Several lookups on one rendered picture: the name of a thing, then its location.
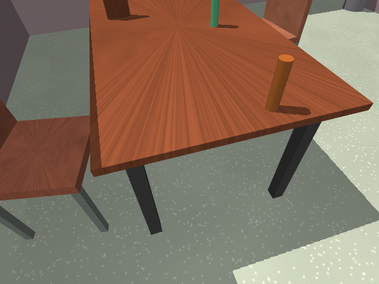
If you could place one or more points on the chair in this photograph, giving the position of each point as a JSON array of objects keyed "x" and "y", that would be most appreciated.
[
  {"x": 288, "y": 17},
  {"x": 44, "y": 157}
]

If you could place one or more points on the table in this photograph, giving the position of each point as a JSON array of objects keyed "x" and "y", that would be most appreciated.
[{"x": 164, "y": 83}]

